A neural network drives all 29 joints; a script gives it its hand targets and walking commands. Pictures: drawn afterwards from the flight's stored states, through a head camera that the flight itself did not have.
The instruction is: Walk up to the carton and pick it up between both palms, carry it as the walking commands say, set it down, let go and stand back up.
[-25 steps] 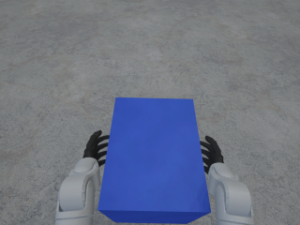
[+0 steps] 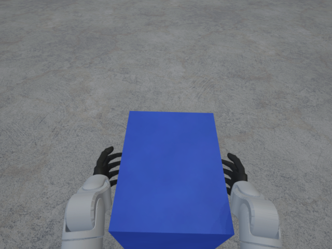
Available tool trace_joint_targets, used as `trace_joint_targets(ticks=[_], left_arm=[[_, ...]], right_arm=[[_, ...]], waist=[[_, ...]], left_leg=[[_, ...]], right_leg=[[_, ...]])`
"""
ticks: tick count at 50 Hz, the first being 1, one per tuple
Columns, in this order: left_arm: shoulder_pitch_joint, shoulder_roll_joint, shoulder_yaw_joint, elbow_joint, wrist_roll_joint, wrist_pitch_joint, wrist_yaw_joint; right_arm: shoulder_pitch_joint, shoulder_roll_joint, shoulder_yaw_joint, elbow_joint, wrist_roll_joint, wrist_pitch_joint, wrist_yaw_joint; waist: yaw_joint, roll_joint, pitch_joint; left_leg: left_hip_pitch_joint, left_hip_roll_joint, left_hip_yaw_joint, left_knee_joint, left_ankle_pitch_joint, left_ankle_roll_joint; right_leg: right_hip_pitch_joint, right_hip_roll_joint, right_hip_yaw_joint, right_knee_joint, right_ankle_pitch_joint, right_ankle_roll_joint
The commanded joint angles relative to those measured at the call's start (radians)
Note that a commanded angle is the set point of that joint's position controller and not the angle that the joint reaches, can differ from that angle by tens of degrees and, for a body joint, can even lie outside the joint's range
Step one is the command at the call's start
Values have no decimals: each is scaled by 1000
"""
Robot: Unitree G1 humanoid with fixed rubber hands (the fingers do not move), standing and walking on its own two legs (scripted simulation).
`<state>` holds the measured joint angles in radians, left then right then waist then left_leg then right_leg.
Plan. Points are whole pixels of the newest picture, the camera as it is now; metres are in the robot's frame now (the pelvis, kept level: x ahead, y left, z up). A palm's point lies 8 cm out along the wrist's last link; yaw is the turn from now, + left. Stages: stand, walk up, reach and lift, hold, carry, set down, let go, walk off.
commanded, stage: carry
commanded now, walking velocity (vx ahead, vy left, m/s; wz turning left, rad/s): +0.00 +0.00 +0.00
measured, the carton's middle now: (169, 183) +0.29 +0.00 +0.00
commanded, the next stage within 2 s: hold in 0.82 s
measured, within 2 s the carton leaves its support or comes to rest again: neither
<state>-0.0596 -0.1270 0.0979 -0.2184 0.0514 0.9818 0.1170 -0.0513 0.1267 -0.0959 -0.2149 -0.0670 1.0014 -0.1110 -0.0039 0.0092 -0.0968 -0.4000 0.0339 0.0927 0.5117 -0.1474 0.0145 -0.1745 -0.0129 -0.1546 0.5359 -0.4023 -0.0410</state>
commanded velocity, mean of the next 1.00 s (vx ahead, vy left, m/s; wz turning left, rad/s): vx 0.00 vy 0.00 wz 0.00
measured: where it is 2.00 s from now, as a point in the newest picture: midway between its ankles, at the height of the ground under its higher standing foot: outside the picture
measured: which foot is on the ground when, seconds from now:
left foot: down 0.00-1.00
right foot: down 0.00-1.00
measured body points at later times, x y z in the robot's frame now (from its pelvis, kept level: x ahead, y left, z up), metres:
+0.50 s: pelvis -0.02 +0.01 +0.00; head -0.04 +0.01 +0.45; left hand +0.25 +0.16 +0.05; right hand +0.25 -0.14 +0.04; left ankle +0.07 +0.12 -0.73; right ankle -0.07 -0.08 -0.73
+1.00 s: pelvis -0.03 +0.01 +0.01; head +0.00 +0.02 +0.46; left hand +0.27 +0.13 +0.01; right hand +0.22 -0.17 +0.01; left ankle +0.07 +0.12 -0.73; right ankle -0.07 -0.07 -0.73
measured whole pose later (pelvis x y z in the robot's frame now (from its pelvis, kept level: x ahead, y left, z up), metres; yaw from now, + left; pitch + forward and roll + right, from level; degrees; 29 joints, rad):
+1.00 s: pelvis -0.03 +0.01 +0.01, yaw -4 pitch -1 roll +0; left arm -0.07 -0.08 0.06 -0.03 0.13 0.78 0.08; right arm -0.06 0.12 -0.10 0.01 -0.12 0.75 -0.07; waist -0.04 -0.03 0.07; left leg -0.32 0.01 0.05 0.42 -0.08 0.02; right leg -0.14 0.04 -0.05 0.48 -0.32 -0.05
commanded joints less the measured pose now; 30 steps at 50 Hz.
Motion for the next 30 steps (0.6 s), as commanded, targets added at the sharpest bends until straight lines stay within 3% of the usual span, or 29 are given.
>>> trace_joint_targets(ticks=[1,3,5,6,9,16,17,19,21,22,23,24,25,26,30], left_arm=[[-449,-632,-481,-107,-181,-28,-105],[-466,-669,-513,-165,-206,-27,-102],[-455,-645,-469,-86,-179,-27,-103],[-450,-649,-476,-98,-179,-33,-104],[-481,-634,-453,-74,-174,-51,-109],[-474,-652,-464,-78,-178,-63,-106],[-473,-671,-477,-99,-188,-59,-105],[-460,-612,-434,-45,-162,-74,-107],[-474,-671,-487,-131,-201,-79,-108],[-477,-674,-494,-133,-206,-76,-109],[-433,-637,-442,-19,-159,-78,-114],[-492,-658,-488,-129,-200,-86,-112],[-446,-621,-444,-33,-158,-91,-114],[-450,-644,-470,-101,-187,-85,-110],[-432,-628,-450,-71,-176,-102,-113]], right_arm=[[-461,601,461,-115,176,-36,103],[-459,640,485,-161,201,-34,105],[-463,610,449,-98,171,-34,102],[-441,620,450,-91,171,-38,105],[-488,612,438,-85,167,-58,106],[-467,620,440,-83,170,-70,107],[-484,631,457,-126,185,-70,106],[-458,596,418,-45,157,-82,107],[-462,647,466,-134,191,-87,110],[-455,644,458,-129,186,-86,108],[-462,596,422,-55,149,-92,110],[-458,632,448,-119,176,-95,109],[-444,590,415,-44,146,-102,113],[-457,612,446,-115,179,-99,110],[-453,603,446,-93,170,-113,110]], waist=[[-5,-9,-215],[-5,1,-226],[-5,-17,-225],[-5,2,-234],[-4,-25,-210],[-4,-2,-223],[-3,20,-229],[-2,-7,-237],[-2,-3,-258],[-2,13,-266],[-1,-3,-260],[-5,10,-256],[-2,7,-245],[0,26,-254],[-1,-24,-269]], left_leg=[[193,92,-108,-41,150,65],[197,96,-124,-57,147,66],[200,99,-123,-48,155,67],[215,97,-120,-55,165,64],[190,90,-114,-45,135,61],[191,94,-136,-70,94,61],[198,97,-141,-77,84,63],[192,100,-136,-70,111,67],[210,94,-134,-67,118,65],[214,97,-128,-57,146,65],[208,94,-120,-52,140,67],[201,97,-129,-64,141,62],[193,94,-129,-69,126,64],[207,97,-134,-72,118,64],[198,95,-125,-43,174,65]], right_leg=[[-74,-135,114,-136,200,18],[-73,-124,98,-119,156,12],[-86,-123,104,-130,150,13],[-88,-125,101,-121,154,12],[-98,-137,113,-143,160,16],[-114,-125,109,-124,103,7],[-121,-121,109,-120,83,6],[-98,-122,102,-118,131,7],[-104,-122,110,-110,121,0],[-92,-121,105,-111,155,3],[-101,-125,112,-119,167,6],[-92,-118,102,-102,155,-1],[-110,-122,112,-106,146,-1],[-102,-115,104,-101,136,-3],[-83,-118,105,-100,204,-1]])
